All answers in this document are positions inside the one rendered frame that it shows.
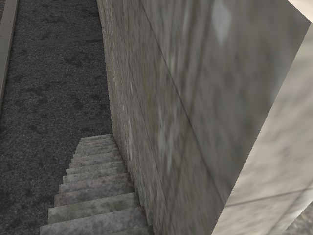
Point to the stairs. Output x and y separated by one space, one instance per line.
97 196

